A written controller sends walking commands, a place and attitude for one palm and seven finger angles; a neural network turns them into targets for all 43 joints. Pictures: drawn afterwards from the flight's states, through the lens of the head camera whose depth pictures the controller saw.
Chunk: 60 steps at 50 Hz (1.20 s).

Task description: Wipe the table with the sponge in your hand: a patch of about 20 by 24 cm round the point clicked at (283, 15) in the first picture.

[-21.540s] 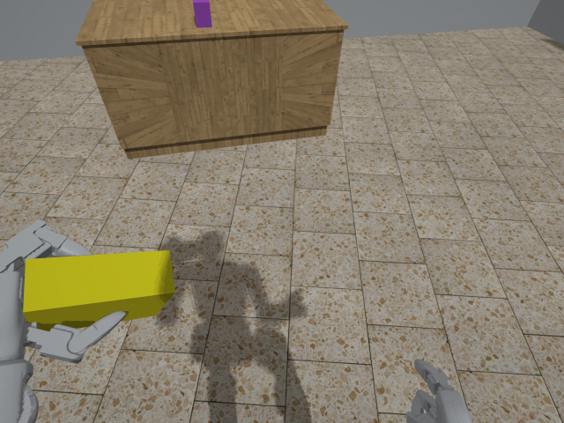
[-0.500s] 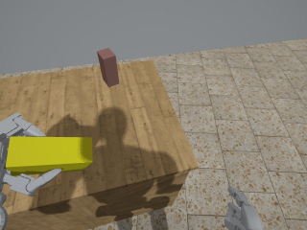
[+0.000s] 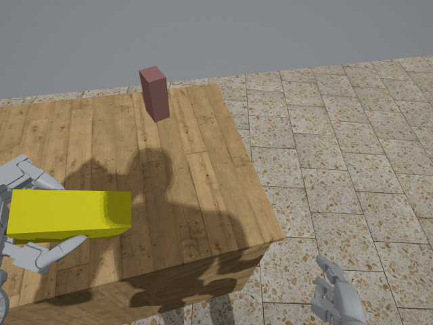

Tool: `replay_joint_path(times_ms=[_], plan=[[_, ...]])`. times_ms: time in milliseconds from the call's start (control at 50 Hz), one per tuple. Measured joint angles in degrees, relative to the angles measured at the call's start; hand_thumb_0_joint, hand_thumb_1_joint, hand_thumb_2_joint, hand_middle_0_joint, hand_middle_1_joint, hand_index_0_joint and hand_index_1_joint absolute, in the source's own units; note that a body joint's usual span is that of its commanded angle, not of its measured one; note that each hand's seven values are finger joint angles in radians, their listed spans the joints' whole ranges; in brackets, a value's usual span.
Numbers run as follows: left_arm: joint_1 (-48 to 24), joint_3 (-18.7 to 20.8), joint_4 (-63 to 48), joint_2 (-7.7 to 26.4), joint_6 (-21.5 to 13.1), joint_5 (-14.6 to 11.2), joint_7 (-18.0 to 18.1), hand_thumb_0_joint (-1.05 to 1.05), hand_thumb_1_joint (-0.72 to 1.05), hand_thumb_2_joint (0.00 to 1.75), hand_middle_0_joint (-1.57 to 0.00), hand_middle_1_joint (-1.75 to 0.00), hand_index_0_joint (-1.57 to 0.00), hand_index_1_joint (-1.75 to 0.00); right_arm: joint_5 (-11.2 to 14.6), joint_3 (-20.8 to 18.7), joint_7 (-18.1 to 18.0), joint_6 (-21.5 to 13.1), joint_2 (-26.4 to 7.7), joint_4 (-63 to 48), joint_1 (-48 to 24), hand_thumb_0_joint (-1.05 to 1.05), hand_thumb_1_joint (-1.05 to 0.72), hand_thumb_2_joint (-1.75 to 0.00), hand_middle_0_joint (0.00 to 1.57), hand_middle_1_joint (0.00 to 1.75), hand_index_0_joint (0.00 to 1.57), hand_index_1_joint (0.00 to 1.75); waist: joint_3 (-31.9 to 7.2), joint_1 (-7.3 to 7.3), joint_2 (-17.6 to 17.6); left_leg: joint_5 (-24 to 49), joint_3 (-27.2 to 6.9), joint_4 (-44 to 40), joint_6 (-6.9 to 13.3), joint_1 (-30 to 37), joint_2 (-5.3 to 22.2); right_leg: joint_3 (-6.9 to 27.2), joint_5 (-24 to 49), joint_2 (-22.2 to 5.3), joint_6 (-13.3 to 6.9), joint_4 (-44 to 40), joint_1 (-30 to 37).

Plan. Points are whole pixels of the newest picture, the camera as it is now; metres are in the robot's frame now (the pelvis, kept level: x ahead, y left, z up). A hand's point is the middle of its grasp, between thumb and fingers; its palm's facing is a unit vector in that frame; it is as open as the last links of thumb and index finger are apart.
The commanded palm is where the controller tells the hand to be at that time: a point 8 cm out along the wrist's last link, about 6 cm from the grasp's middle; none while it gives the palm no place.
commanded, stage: shuffle to correct the standing spot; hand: left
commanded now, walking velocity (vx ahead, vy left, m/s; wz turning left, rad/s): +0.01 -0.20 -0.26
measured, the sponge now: (90, 217) +0.23 +0.21 +0.13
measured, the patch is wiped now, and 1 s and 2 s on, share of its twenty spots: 0.00 0.00 0.00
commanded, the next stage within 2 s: come to a stop and stand still in 0.94 s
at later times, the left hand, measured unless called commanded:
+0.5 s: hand (126, 198) +0.24 +0.16 +0.16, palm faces +0.21 -0.88 -0.43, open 9.4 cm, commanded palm +0.19 +0.21 +0.18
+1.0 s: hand (138, 196) +0.25 +0.15 +0.16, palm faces +0.25 -0.88 -0.41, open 9.4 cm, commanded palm +0.20 +0.19 +0.18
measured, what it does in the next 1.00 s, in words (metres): shifts its weight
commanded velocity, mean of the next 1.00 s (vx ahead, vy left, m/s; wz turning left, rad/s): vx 0.00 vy -0.20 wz -0.03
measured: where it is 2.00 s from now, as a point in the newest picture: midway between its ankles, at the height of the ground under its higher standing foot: outside the picture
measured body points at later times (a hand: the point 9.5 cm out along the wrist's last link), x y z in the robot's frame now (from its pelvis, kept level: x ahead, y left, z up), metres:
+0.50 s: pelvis +0.01 -0.06 +0.00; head +0.04 -0.05 +0.44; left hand +0.23 +0.21 +0.18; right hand +0.16 -0.32 -0.08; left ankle +0.05 +0.07 -0.74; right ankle +0.03 -0.13 -0.74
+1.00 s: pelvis +0.02 -0.08 +0.00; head +0.04 -0.08 +0.45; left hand +0.23 +0.19 +0.18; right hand +0.20 -0.32 -0.07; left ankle +0.05 +0.07 -0.74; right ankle +0.03 -0.13 -0.74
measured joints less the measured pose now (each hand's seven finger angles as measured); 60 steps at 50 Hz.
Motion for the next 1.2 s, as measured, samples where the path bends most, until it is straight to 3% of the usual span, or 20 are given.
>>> replay_joint_path(times_ms=[140,260,400,600,1080,1100,1140,1160,1200], plan=[[-3.2,0.6,-0.3,-0.7,1.1,0.7,0.1,-0.01,-0.45,1.04,-0.80,-1.39,-0.81,-1.39,-0.6,0.4,0.6,1.2,2.0,-1.5,-1.1,0.01,-0.90,-0.90,0.20,0.30,0.20,0.30,0.6,0.70,-1.4,-0.9,2.4,1.1,-0.7,-0.4,0.9,2.6,-1.7,1.0,-0.7,4.3,-2.7],[-2.3,0.0,-2.4,-1.1,2.4,0.2,-0.4,-0.01,-0.45,1.04,-0.80,-1.39,-0.81,-1.39,-0.6,0.8,1.0,2.7,2.3,-2.3,-1.4,0.01,-0.90,-0.90,0.21,0.30,0.20,0.30,0.5,-0.82,0.0,-2.7,2.3,4.0,-2.4,-1.6,4.0,2.5,-1.2,4.0,-2.8,3.4,-2.7],[2.1,0.3,-5.0,0.2,3.9,-1.3,-0.5,-0.01,-0.45,1.04,-0.80,-1.39,-0.81,-1.38,-0.1,-0.5,-0.7,3.8,0.1,-1.9,0.6,0.01,-0.90,-0.90,0.21,0.30,0.20,0.30,-1.1,-2.93,1.1,-4.1,1.9,5.4,-4.0,-2.3,6.2,2.1,-1.3,6.2,-4.5,2.8,-2.6],[3.3,0.2,-2.9,-0.3,6.5,-1.7,0.0,-0.01,-0.45,1.04,-0.80,-1.39,-0.81,-1.38,0.5,-1.8,-2.6,4.7,-2.4,-0.5,2.6,0.01,-0.90,-0.90,0.20,0.30,0.20,0.30,-2.7,-3.36,2.2,-4.7,1.5,4.6,-5.1,-0.7,7.4,1.8,-2.0,7.4,-5.7,1.9,-1.0],[2.5,-1.4,-2.9,-1.3,7.8,-1.3,0.0,-0.01,-0.45,1.04,-0.80,-1.39,-0.81,-1.39,-0.2,-0.2,-2.1,5.9,-0.8,-1.6,-1.2,0.01,-0.90,-0.90,0.20,0.30,0.20,0.30,-2.3,-1.76,3.0,-4.3,0.5,2.9,-6.0,1.2,7.9,0.8,-1.6,7.9,-6.2,-0.4,1.4],[-0.5,-0.9,-1.9,0.6,7.7,1.1,-1.6,-0.01,-0.45,1.04,-0.80,-1.39,-0.81,-1.39,-0.8,-0.9,-2.3,4.3,-0.6,-1.3,-0.4,0.01,-0.90,-0.90,0.20,0.30,0.20,0.30,-1.7,-0.37,2.7,-4.2,0.5,2.9,-5.9,1.2,8.0,0.9,-1.5,8.0,-5.6,-0.5,1.5],[-9.0,1.4,4.7,4.9,4.4,2.5,-3.9,-0.01,-0.45,1.04,-0.80,-1.39,-0.81,-1.38,-1.4,-1.5,-2.3,2.3,-0.3,-0.6,1.0,0.01,-0.90,-0.90,0.20,0.30,0.20,0.30,-1.2,1.67,1.5,-3.5,0.5,2.9,-5.1,0.2,7.9,0.7,-1.0,8.0,-5.8,-0.2,0.4],[-11.7,2.9,7.5,5.4,3.7,2.4,-3.9,-0.01,-0.45,1.04,-0.81,-1.39,-0.81,-1.38,-1.4,-1.3,-1.9,1.9,-0.6,-0.7,1.1,0.01,-0.90,-0.90,0.20,0.30,0.20,0.30,-0.8,1.95,1.3,-3.4,0.7,3.4,-4.9,-0.3,8.1,0.9,-0.9,8.1,-5.9,0.3,-0.2],[-13.1,4.9,9.5,3.7,3.6,1.7,-2.4,-0.01,-0.45,1.04,-0.80,-1.39,-0.81,-1.38,-1.1,-1.2,-0.8,1.3,-1.5,-1.3,1.2,0.01,-0.90,-0.90,0.20,0.30,0.20,0.30,0.0,1.20,1.5,-3.7,1.5,4.1,-5.0,-0.6,8.0,1.5,-1.0,7.9,-5.5,1.6,-1.1]])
